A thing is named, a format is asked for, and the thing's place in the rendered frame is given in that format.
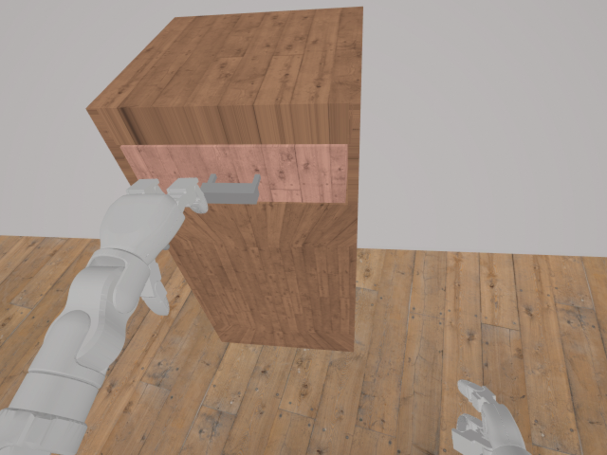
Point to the drawer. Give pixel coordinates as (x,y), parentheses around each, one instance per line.
(310,173)

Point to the robot left forearm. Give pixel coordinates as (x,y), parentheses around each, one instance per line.
(48,412)

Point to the cabinet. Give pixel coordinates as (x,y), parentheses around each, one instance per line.
(274,273)

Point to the robot left hand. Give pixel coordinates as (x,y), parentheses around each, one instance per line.
(144,221)

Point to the handle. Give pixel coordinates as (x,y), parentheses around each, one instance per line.
(231,193)

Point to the robot right hand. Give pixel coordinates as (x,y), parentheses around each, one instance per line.
(497,428)

